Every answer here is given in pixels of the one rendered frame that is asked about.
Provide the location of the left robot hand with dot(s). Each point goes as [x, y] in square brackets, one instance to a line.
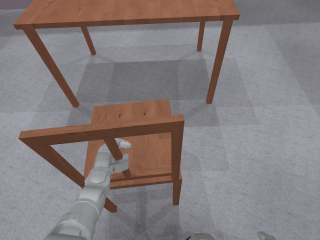
[104, 157]

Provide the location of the table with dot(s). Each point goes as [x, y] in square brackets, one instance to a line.
[45, 14]

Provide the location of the left robot forearm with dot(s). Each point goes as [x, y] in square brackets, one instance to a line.
[81, 218]

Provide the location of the chair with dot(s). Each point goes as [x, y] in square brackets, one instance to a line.
[156, 138]

